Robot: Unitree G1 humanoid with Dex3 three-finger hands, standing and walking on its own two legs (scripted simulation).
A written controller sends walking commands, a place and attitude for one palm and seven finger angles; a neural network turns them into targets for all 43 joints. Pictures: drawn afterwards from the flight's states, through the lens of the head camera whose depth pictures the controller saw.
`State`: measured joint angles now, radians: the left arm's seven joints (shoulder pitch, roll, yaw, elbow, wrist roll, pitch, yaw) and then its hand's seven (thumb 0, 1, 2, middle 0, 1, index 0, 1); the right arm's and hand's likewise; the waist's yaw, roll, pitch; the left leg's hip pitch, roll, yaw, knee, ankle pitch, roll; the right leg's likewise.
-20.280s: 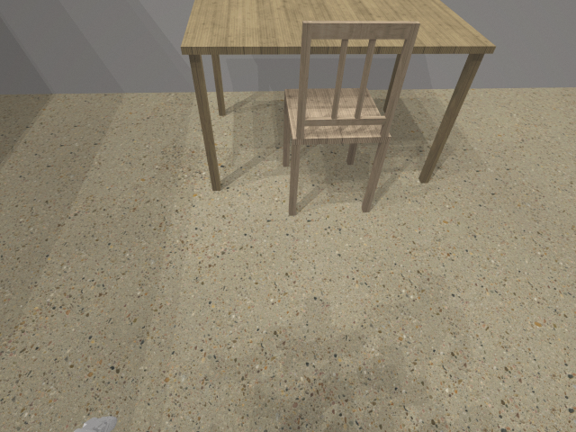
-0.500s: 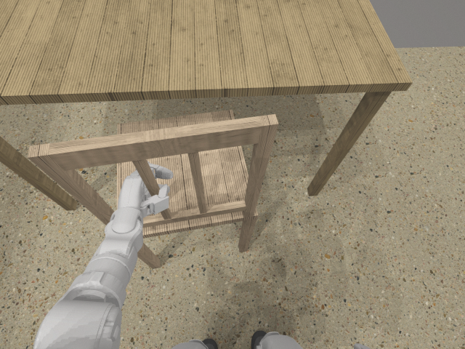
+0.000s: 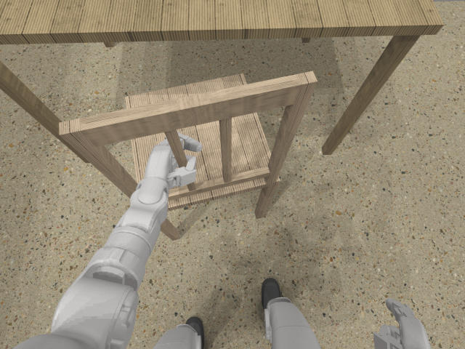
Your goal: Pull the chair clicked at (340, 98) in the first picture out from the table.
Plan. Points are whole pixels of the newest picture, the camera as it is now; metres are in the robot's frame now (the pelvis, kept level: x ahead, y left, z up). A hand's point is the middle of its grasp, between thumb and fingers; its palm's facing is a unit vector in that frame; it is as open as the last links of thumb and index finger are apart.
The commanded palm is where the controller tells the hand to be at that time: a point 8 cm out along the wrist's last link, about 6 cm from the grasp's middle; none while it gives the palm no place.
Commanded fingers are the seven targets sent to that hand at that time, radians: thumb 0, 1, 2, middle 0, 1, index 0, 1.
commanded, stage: step backward, pulling the chair out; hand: left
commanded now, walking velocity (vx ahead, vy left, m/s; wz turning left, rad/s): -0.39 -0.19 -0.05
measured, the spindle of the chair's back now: (183, 164) +0.44 +0.08 -0.09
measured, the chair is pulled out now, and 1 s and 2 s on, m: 0.14 0.33 0.53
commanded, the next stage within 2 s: none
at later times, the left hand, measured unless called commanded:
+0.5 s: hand (177, 215) +0.33 +0.08 -0.06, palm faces -0.18 -0.97 -0.17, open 5.0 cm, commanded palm +0.31 +0.14 -0.06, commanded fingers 0.00 0.90 0.90 -0.50 -1.45 -0.50 -1.45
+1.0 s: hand (169, 279) +0.22 +0.10 -0.06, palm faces -0.14 -0.98 -0.17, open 5.0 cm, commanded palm +0.22 +0.15 -0.06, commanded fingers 0.00 0.90 0.90 -0.50 -1.45 -0.50 -1.45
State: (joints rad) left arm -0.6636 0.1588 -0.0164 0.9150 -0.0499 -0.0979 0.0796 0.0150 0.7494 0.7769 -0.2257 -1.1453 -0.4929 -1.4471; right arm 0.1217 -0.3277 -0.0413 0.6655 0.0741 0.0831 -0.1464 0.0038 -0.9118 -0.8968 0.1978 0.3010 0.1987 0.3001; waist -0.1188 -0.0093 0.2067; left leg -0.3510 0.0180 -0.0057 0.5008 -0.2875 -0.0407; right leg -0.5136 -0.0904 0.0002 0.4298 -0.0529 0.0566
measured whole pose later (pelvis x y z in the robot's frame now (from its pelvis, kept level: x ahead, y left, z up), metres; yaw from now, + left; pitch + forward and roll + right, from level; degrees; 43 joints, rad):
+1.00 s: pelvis -0.17 +0.02 +0.00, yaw -1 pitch +4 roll +1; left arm -0.63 0.16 -0.02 1.00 -0.03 -0.17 0.09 0.01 0.75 0.79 -0.21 -1.15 -0.47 -1.45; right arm 0.16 -0.25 -0.01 0.71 0.03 0.00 -0.13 0.01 -0.91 -0.90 0.20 0.30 0.20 0.30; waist -0.09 -0.03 0.19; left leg -0.34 -0.02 -0.01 0.54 -0.28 0.00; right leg -0.49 -0.05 -0.03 0.51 -0.08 0.01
